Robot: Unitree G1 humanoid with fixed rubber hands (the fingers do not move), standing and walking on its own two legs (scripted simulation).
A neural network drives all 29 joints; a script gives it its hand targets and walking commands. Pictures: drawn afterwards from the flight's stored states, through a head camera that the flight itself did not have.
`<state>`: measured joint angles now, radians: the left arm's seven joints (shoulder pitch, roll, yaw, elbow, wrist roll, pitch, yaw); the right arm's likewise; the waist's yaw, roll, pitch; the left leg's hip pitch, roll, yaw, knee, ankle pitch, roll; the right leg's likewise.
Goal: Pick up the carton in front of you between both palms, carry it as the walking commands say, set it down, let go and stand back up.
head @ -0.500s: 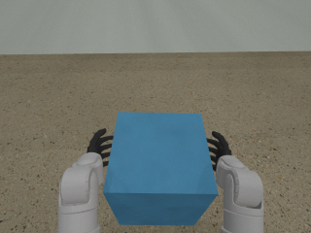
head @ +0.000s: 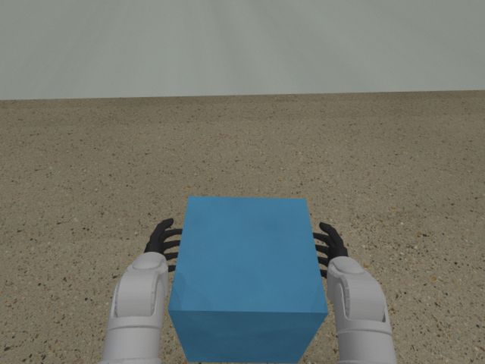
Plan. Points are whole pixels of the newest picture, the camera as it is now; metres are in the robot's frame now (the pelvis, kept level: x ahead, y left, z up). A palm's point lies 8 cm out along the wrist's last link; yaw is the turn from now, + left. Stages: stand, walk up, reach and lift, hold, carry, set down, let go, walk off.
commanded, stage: carry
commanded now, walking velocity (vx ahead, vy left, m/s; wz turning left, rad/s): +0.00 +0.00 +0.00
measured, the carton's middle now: (245, 282) +0.28 +0.00 -0.03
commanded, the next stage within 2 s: none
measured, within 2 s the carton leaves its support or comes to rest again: neither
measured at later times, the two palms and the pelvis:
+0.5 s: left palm (150, 269) +0.27 +0.16 +0.04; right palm (330, 272) +0.27 -0.14 +0.04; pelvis -0.02 +0.01 +0.00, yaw +0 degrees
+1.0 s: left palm (143, 271) +0.26 +0.17 +0.04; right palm (326, 274) +0.26 -0.13 +0.04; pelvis -0.03 +0.02 +0.00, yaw +0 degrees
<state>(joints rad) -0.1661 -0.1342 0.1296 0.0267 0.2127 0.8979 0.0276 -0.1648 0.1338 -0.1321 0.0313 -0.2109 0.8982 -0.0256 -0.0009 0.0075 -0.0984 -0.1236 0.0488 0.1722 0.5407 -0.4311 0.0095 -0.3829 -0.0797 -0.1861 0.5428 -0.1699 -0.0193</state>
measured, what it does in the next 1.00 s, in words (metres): stands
